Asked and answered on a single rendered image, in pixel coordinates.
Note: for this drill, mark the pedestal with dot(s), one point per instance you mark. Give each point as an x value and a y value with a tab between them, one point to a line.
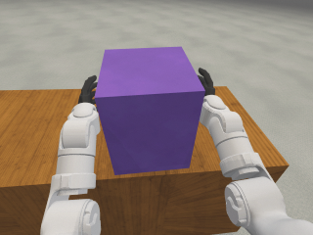
183	201

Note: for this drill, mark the left robot forearm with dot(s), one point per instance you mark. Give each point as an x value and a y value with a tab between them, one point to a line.
76	155

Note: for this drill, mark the robot left hand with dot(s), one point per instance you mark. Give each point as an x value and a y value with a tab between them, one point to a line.
86	95

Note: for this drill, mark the robot right hand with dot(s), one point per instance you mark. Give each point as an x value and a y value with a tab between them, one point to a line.
206	82

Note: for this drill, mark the right robot forearm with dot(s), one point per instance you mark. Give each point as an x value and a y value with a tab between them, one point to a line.
237	158

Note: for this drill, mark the left robot upper arm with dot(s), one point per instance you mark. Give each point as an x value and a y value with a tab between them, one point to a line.
72	217

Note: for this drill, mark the right robot upper arm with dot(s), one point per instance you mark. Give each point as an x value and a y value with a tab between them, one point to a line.
257	205

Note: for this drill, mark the carton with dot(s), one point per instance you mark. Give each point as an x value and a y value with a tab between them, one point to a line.
149	102

